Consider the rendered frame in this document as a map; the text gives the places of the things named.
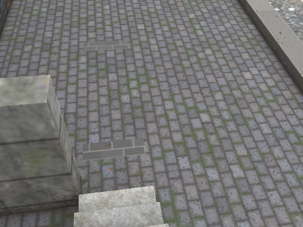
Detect stairs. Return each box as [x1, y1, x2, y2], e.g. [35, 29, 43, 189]
[73, 185, 169, 227]

